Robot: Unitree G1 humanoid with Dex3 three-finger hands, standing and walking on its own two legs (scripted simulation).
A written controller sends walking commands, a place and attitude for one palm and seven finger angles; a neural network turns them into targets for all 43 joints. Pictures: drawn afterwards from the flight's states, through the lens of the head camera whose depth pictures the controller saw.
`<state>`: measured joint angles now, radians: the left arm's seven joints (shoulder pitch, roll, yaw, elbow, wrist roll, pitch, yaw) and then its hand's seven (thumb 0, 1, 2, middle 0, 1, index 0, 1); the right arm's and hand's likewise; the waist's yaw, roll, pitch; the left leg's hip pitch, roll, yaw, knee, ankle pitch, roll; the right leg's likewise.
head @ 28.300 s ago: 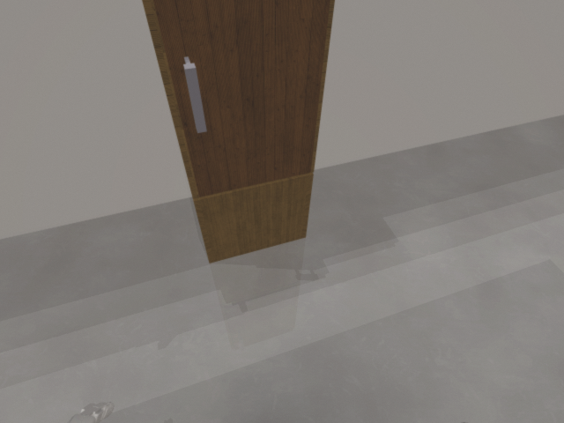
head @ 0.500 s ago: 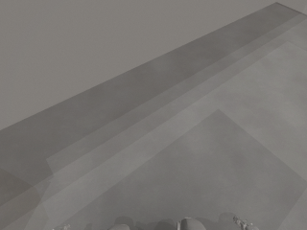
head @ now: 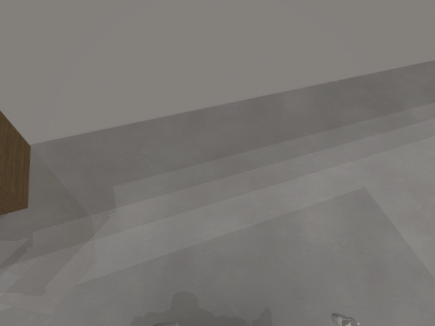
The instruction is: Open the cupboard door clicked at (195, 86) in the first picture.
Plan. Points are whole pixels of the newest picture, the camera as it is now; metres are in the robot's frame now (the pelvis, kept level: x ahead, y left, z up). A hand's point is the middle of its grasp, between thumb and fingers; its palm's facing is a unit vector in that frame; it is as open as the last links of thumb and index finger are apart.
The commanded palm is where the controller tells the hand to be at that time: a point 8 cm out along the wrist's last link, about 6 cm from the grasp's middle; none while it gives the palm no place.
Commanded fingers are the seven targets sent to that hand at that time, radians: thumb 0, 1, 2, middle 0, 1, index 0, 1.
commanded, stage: turn to face it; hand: left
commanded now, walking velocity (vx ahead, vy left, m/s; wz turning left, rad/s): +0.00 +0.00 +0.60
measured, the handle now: out of the picture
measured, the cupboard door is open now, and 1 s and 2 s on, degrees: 38 38 38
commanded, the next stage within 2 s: take the last steps up to it in 1.54 s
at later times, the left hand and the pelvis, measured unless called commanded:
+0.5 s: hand out of the picture +0.07 +0.18 -0.13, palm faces +0.25 -0.92 -0.30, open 7.4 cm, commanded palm none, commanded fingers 0.00 0.90 0.90 -0.20 -0.30 -0.20 -0.30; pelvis +0.02 -0.05 +0.01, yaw +16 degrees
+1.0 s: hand out of the picture -0.05 +0.20 -0.16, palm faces +0.57 -0.78 -0.25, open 7.4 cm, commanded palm none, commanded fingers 0.00 0.90 0.90 -0.20 -0.30 -0.20 -0.30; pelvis +0.01 -0.03 +0.01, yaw +34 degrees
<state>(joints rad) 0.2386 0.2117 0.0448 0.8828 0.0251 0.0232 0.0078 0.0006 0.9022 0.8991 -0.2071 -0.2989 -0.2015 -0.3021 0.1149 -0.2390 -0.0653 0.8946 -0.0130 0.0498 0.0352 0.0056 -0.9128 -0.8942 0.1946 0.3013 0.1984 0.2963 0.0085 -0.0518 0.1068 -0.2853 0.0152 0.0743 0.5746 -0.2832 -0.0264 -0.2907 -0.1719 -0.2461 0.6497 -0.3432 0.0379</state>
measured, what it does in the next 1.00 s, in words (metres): steps on the spot, turning left: right foot, then left foot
